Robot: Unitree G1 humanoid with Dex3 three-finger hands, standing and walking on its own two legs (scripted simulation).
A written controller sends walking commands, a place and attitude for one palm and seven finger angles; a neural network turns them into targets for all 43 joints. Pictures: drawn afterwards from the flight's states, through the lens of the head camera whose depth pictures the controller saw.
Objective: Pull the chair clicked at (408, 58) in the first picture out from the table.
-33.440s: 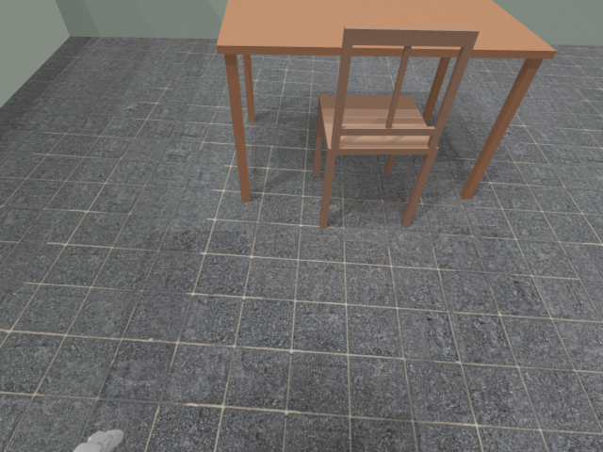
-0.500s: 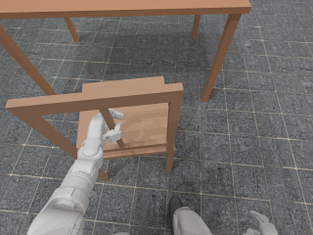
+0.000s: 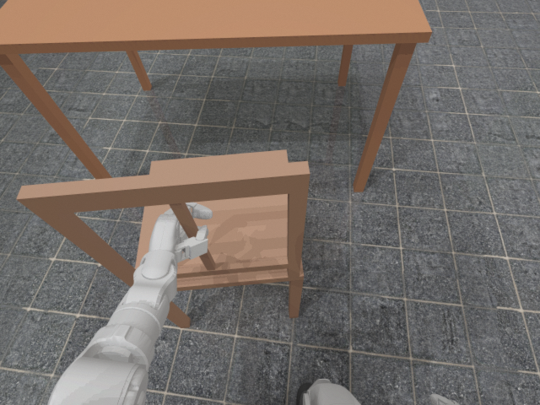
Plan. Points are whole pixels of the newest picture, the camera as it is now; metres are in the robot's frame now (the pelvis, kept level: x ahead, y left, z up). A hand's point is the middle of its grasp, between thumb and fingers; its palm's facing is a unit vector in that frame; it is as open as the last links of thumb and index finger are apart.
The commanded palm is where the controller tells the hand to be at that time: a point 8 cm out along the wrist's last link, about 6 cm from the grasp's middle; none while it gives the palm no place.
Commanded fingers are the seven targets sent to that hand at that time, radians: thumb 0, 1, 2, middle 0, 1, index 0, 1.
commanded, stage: step backward, pulling the chair out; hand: left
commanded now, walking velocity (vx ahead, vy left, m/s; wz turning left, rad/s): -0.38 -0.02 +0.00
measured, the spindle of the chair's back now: (196, 239) +0.40 +0.15 -0.09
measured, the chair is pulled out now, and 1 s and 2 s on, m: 0.38 0.46 0.55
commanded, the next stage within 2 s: stop walking, hand still on the chair in 1.56 s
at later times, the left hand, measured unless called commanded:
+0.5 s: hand (202, 268) +0.32 +0.12 -0.04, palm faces -0.10 -0.98 -0.17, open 5.0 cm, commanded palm +0.30 +0.17 -0.05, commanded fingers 0.00 0.90 0.90 -0.50 -1.45 -0.50 -1.45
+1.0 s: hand (196, 288) +0.29 +0.12 -0.04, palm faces -0.10 -0.98 -0.17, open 5.0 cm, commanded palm +0.26 +0.17 -0.04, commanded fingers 0.00 0.90 0.90 -0.50 -1.45 -0.50 -1.45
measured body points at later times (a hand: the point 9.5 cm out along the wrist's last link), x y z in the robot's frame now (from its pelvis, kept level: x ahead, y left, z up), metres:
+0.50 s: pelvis -0.06 +0.03 +0.00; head +0.04 +0.01 +0.44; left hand +0.32 +0.17 -0.03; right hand +0.05 -0.26 -0.13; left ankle -0.14 +0.19 -0.73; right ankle +0.05 -0.08 -0.72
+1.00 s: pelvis -0.10 +0.04 +0.00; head -0.01 +0.02 +0.44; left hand +0.29 +0.18 -0.02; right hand -0.02 -0.26 -0.13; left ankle -0.12 +0.18 -0.73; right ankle -0.01 -0.06 -0.72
